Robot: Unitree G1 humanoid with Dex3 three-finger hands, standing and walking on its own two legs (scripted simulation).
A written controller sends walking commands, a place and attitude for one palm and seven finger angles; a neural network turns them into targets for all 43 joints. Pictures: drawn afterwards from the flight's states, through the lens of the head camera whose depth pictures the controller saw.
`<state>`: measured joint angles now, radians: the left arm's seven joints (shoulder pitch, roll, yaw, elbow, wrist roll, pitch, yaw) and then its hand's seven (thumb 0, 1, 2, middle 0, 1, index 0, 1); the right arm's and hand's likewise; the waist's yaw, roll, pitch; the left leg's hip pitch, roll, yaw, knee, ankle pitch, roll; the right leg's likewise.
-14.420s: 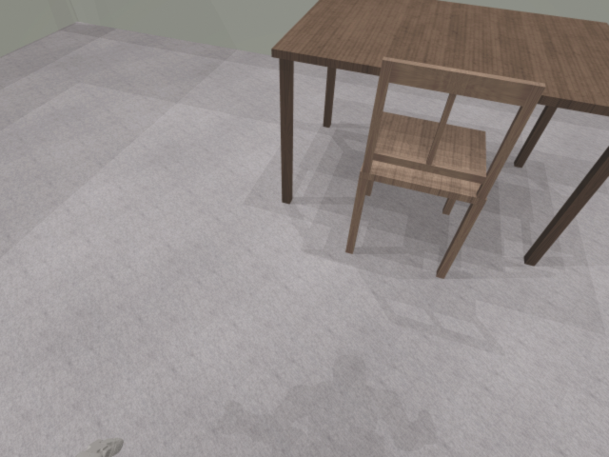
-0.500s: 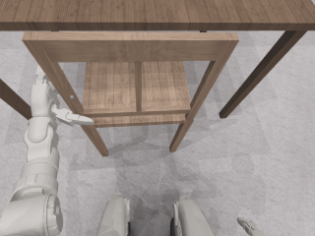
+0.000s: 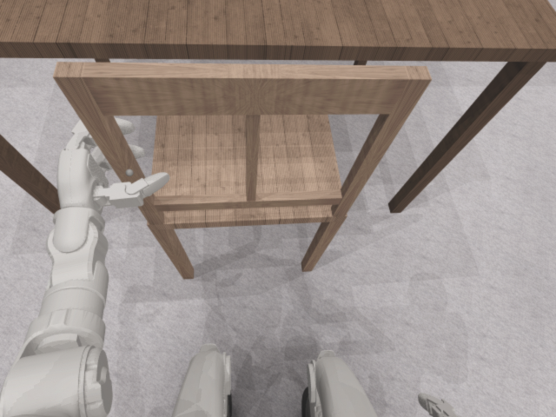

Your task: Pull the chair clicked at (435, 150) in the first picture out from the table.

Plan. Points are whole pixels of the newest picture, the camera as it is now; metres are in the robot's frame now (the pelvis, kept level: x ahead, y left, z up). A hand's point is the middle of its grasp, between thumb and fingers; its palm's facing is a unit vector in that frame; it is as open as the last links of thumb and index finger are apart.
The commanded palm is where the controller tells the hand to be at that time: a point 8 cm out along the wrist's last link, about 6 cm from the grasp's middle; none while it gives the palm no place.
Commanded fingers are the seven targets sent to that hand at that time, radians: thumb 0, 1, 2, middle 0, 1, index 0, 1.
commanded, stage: hook a spindle and tug to test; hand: left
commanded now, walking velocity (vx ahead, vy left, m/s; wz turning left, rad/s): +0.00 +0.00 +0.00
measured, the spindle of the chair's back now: (251, 161) +0.49 +0.04 +0.00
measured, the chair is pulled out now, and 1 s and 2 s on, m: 0.00 0.02 0.11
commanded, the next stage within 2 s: step backward, pulling the chair out in 0.84 s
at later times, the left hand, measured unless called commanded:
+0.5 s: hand (133, 176) +0.44 +0.20 +0.03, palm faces +0.10 -0.99 -0.01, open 6.0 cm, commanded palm +0.41 +0.23 +0.02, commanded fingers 0.00 0.90 0.90 -0.50 -1.45 -0.50 -1.45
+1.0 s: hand (136, 188) +0.42 +0.19 +0.03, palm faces +0.12 -0.99 -0.07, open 6.1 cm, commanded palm +0.39 +0.23 +0.02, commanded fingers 0.00 0.90 0.90 -0.50 -1.45 -0.50 -1.45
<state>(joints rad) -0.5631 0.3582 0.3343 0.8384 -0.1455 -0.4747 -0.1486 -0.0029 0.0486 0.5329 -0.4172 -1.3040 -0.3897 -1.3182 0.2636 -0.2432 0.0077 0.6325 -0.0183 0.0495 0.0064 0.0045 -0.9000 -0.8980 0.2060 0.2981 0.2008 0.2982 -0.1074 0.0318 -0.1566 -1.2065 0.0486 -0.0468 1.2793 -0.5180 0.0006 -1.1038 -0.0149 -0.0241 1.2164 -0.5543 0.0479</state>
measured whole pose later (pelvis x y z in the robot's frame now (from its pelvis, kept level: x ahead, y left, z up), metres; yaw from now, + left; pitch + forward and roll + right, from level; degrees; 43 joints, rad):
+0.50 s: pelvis +0.01 +0.00 +0.01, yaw +0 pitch +25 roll -4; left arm -0.48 0.32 0.32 0.74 -0.15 -0.47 -0.13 0.02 0.66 0.75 -0.38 -1.40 -0.38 -1.42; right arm 0.25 -0.23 0.01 0.60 -0.01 0.07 0.02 0.00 -0.90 -0.90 0.21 0.30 0.20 0.30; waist -0.10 0.03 -0.17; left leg -1.17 0.05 -0.03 1.26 -0.53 0.01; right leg -1.07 -0.01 -0.01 1.19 -0.56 0.05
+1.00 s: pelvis +0.01 +0.00 +0.02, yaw +0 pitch +22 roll -3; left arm -0.37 0.28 0.27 0.60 -0.12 -0.39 -0.07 0.01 0.64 0.73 -0.37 -1.37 -0.36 -1.43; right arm 0.23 -0.22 0.00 0.58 0.01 0.09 -0.01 0.01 -0.90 -0.90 0.21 0.30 0.20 0.30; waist -0.09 0.02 -0.11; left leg -1.07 0.05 -0.03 1.21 -0.53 0.00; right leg -0.98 -0.02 -0.01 1.16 -0.56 0.06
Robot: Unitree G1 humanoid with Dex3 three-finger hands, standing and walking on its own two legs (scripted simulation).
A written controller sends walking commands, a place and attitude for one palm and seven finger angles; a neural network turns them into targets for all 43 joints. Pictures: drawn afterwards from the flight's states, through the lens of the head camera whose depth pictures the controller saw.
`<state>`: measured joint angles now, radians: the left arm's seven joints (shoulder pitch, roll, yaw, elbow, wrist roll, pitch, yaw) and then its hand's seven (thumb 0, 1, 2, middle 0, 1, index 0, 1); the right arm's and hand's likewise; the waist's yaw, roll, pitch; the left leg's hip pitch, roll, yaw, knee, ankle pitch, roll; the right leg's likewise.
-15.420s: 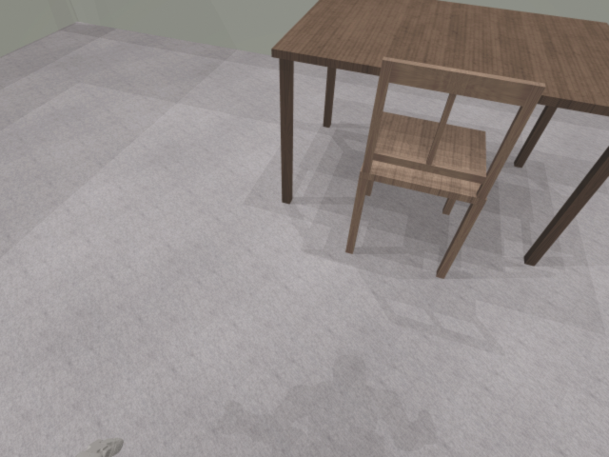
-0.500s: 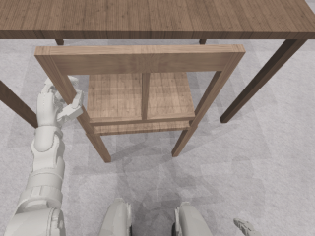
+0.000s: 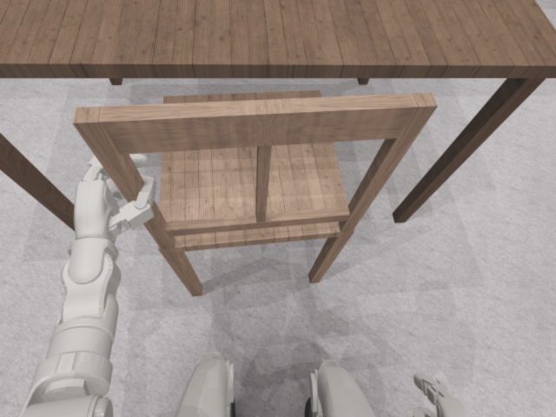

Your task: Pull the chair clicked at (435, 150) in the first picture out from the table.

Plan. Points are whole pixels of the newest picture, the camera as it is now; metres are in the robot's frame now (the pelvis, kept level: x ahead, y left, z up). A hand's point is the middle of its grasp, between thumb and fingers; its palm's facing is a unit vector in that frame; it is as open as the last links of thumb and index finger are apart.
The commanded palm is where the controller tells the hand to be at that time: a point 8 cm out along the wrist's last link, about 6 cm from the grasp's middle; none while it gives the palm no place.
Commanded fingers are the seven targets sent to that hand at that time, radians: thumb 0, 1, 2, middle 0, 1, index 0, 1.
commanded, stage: step backward, pulling the chair out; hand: left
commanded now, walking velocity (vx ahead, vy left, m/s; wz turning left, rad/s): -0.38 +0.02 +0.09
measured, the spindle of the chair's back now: (262, 186) +0.46 +0.02 -0.02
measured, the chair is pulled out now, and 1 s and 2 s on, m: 0.02 0.11 0.19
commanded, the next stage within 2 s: none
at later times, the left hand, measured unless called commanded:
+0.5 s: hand (159, 232) +0.35 +0.16 +0.03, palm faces +0.06 -0.98 -0.17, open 5.8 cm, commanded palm +0.33 +0.21 +0.03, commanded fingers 0.00 0.90 0.90 -0.50 -1.45 -0.50 -1.45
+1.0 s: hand (172, 292) +0.28 +0.13 +0.03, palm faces +0.03 -0.98 -0.19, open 5.7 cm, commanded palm +0.27 +0.18 +0.03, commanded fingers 0.00 0.90 0.90 -0.50 -1.45 -0.50 -1.45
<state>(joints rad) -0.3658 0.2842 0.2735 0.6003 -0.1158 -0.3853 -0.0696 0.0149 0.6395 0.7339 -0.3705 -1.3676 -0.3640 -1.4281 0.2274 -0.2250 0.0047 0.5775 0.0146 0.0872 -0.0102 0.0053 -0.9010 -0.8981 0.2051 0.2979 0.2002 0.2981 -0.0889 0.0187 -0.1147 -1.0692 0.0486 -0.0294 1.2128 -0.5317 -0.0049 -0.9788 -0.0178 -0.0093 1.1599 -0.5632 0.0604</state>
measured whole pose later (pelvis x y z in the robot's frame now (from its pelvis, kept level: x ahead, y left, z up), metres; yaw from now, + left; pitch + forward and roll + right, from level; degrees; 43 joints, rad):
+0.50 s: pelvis -0.02 +0.00 +0.08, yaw -1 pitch +9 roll -2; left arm -0.44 0.25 0.13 0.94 -0.05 -0.23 0.08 0.06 0.63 0.68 -0.28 -1.17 -0.49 -1.45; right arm 0.25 -0.23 0.01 0.62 0.03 0.13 -0.09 0.00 -0.90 -0.90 0.21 0.30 0.20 0.30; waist -0.09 0.02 0.06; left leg -0.57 0.05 0.03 0.68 -0.26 0.01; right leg -0.50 -0.02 0.00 0.61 -0.26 0.05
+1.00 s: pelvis -0.09 -0.01 +0.09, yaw +1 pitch +3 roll -1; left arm -0.51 0.20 0.02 1.05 -0.05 -0.23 0.10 0.04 0.63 0.68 -0.23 -1.15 -0.50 -1.45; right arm 0.22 -0.27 0.00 0.71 0.04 0.00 -0.12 0.01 -0.90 -0.90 0.20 0.30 0.20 0.30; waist -0.05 0.00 0.11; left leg -0.48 0.01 0.00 0.59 -0.17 0.01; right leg -0.47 -0.03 0.00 0.62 -0.27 0.01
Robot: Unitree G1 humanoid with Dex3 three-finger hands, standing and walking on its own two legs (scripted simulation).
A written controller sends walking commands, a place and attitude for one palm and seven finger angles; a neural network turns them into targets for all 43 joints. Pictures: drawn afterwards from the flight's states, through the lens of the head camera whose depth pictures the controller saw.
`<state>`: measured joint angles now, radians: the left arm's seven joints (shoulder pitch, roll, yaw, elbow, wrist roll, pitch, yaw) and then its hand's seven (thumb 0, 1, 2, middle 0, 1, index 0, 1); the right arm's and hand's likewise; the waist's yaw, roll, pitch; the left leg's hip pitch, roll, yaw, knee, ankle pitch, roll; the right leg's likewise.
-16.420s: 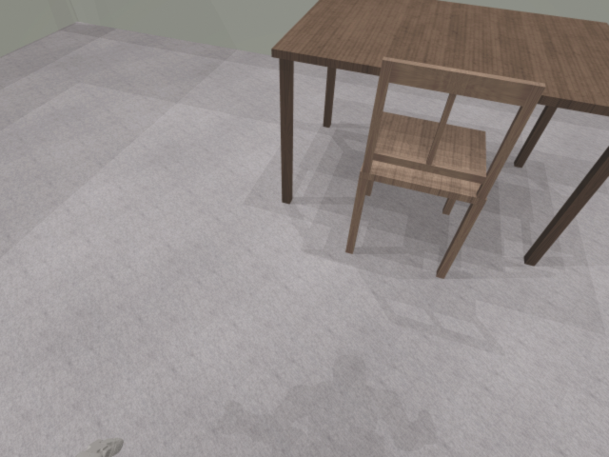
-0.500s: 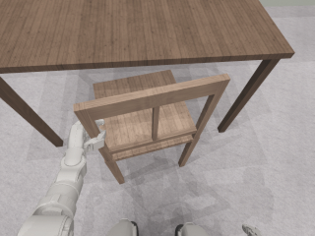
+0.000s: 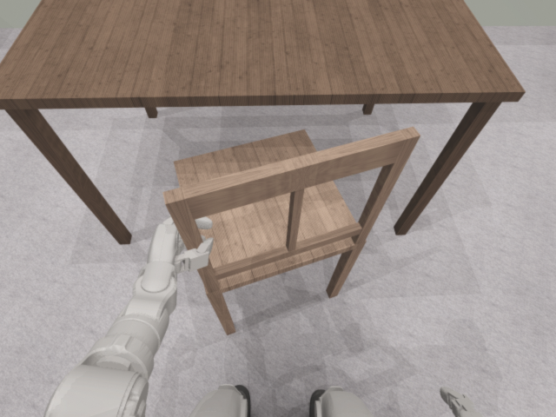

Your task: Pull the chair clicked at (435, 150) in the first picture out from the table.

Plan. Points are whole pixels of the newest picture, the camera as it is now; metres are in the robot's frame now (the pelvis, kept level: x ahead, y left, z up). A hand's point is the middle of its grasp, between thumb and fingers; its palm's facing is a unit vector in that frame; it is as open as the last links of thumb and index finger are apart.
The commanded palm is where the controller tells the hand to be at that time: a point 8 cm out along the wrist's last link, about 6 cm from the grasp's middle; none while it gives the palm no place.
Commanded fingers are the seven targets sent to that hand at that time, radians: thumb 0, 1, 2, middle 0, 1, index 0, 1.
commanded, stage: step backward, pulling the chair out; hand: left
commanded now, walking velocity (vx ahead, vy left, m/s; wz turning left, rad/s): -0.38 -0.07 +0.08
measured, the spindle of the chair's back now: (293, 220) +0.46 -0.02 -0.11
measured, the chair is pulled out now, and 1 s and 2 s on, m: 0.11 0.19 0.25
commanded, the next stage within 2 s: none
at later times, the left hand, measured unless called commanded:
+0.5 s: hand (204, 275) +0.33 +0.13 -0.06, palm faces +0.01 -0.98 -0.20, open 5.7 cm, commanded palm +0.31 +0.17 -0.05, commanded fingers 0.00 0.90 0.90 -0.50 -1.45 -0.50 -1.45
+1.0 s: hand (204, 306) +0.27 +0.12 -0.05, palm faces +0.00 -0.98 -0.19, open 5.7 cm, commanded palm +0.27 +0.17 -0.05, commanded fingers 0.00 0.90 0.90 -0.50 -1.45 -0.50 -1.45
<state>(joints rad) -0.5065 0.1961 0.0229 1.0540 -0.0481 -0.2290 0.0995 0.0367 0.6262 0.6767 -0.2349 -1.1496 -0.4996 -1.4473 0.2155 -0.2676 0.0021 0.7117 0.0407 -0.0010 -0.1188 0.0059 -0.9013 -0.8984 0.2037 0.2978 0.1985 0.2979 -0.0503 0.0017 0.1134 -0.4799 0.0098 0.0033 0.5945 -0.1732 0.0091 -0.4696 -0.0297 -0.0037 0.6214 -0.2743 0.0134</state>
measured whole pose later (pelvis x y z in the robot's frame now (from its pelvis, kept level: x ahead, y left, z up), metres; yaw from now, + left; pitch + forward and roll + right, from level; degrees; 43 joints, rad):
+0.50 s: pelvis -0.05 -0.01 +0.00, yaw +3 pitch +4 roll +1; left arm -0.55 0.18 -0.01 0.99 -0.04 -0.19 0.09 0.02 0.61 0.69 -0.22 -1.18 -0.50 -1.45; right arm 0.21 -0.26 0.01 0.72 0.03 0.00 -0.11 0.01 -0.90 -0.90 0.20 0.30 0.20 0.30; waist -0.04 -0.02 0.15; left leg -0.38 0.00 -0.03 0.65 -0.33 -0.04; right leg -0.53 -0.07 -0.03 0.59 -0.12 0.02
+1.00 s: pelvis -0.09 -0.01 +0.00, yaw +3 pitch +3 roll -1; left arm -0.54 0.16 -0.01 1.03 -0.04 -0.21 0.09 0.01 0.61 0.70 -0.19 -1.18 -0.50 -1.45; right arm 0.19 -0.23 0.01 0.73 0.03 0.02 -0.11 0.01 -0.90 -0.90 0.21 0.30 0.20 0.30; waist -0.06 0.03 0.16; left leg -0.42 0.04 -0.03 0.64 -0.26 -0.04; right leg -0.45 -0.02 -0.04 0.56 -0.16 0.01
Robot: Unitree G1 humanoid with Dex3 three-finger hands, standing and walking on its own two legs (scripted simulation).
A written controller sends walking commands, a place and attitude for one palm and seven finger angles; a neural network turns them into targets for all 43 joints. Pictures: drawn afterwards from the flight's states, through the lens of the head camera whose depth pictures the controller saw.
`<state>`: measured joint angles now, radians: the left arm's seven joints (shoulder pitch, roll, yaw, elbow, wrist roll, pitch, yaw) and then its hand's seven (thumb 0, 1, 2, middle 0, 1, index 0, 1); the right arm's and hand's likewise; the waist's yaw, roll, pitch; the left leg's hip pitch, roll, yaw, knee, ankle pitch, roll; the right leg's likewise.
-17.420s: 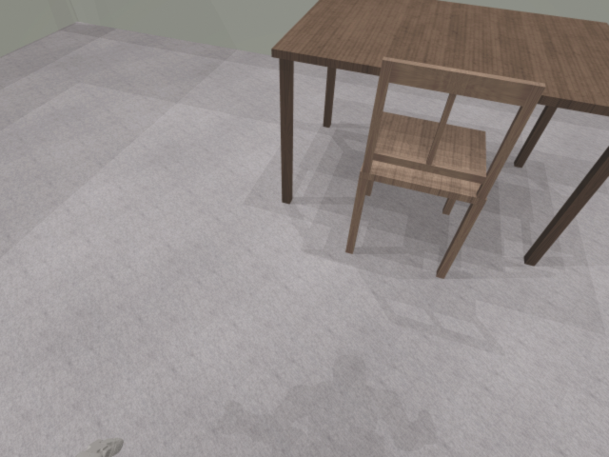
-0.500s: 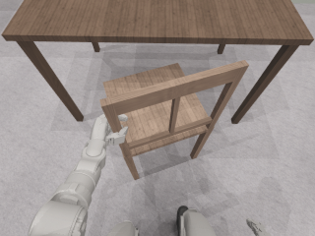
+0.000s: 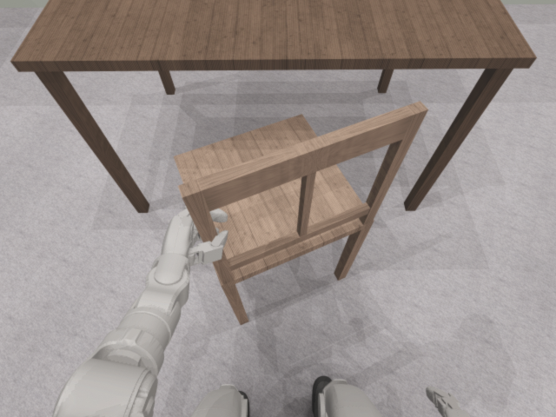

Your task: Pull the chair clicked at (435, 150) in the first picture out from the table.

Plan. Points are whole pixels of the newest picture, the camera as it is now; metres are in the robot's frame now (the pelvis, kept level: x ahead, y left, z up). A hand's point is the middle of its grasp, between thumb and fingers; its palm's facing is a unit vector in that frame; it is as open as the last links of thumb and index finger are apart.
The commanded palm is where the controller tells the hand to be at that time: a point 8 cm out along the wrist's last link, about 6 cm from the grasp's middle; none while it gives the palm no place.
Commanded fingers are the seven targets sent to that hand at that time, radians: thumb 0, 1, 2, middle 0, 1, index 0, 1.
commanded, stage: step backward, pulling the chair out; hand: left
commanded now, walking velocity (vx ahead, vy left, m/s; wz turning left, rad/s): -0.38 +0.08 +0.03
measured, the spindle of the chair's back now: (304, 205) +0.48 -0.05 -0.11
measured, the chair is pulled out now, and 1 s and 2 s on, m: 0.19 0.25 0.38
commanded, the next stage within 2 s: none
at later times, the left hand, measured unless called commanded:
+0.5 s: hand (215, 271) +0.32 +0.11 -0.06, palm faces -0.03 -0.98 -0.22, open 5.7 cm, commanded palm +0.33 +0.16 -0.05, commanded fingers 0.00 0.90 0.90 -0.50 -1.45 -0.50 -1.45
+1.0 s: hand (214, 283) +0.31 +0.11 -0.05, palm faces -0.06 -0.98 -0.20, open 5.8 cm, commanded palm +0.29 +0.16 -0.05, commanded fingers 0.00 0.90 0.90 -0.50 -1.45 -0.50 -1.45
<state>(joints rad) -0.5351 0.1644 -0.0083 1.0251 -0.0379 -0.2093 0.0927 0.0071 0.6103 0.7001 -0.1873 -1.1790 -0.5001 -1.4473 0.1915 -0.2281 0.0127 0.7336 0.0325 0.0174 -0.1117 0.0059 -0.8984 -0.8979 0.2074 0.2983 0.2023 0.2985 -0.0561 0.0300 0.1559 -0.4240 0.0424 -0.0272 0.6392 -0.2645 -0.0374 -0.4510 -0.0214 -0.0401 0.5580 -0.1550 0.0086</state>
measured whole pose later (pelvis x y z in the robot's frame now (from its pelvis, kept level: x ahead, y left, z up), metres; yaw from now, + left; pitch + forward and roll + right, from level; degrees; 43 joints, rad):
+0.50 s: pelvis -0.04 -0.01 +0.00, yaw -1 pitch +2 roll +1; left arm -0.50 0.16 0.02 1.05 -0.03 -0.23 0.11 0.00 0.59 0.73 -0.20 -1.16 -0.50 -1.44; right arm 0.21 -0.23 0.01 0.75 0.03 -0.02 -0.10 0.01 -0.90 -0.90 0.21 0.30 0.20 0.30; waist -0.06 0.02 0.13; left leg -0.48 0.00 -0.02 0.85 -0.46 -0.02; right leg -0.51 -0.04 -0.03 0.58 -0.11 -0.01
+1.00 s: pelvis -0.07 +0.00 +0.00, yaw +3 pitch +3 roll +1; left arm -0.57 0.15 -0.02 0.98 -0.02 -0.14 0.10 0.01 0.61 0.72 -0.16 -1.17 -0.48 -1.44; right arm 0.18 -0.26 0.02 0.71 0.04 0.03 -0.11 0.01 -0.90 -0.90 0.21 0.30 0.20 0.30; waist -0.09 -0.01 0.17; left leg -0.35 -0.01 0.00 0.64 -0.31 -0.01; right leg -0.52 -0.09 -0.06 0.49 -0.02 0.01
